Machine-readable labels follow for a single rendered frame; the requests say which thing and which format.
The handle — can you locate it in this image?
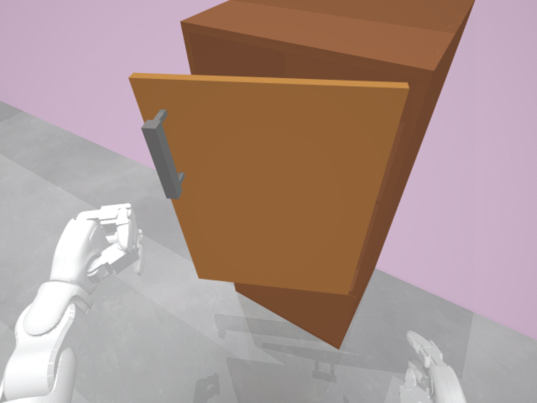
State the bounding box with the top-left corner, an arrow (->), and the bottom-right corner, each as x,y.
141,109 -> 185,199

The cupboard door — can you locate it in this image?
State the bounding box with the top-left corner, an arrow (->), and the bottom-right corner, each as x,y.
128,73 -> 409,295

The right robot hand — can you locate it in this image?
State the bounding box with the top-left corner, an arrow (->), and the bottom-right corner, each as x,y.
399,331 -> 467,403

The left robot hand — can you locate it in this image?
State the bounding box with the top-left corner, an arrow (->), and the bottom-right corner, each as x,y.
50,203 -> 146,295

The robot left forearm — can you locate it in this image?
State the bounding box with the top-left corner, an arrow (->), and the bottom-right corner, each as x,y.
0,280 -> 93,403

